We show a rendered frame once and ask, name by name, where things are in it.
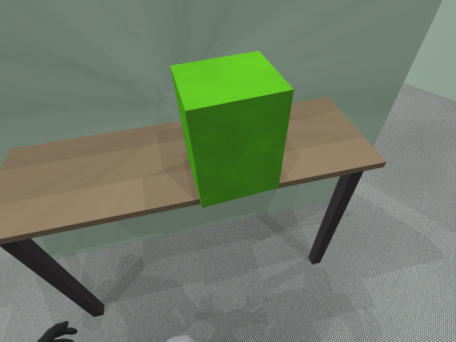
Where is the left robot hand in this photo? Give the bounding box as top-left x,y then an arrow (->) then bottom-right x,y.
37,321 -> 78,342

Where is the carton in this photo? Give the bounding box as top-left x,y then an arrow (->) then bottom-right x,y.
170,51 -> 294,207

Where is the table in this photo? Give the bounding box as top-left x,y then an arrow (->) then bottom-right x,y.
0,97 -> 386,317

